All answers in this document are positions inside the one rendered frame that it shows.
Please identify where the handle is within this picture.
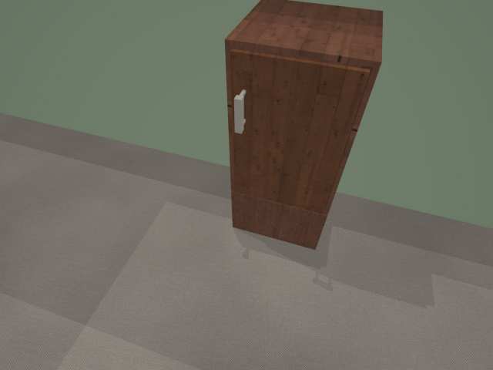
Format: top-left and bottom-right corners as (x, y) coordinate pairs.
(234, 89), (246, 134)

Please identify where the cupboard door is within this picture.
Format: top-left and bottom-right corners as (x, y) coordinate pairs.
(230, 49), (370, 214)

